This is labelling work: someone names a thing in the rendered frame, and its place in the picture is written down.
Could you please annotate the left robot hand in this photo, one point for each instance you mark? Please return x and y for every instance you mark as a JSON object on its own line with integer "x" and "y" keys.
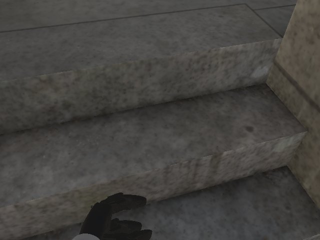
{"x": 98, "y": 221}

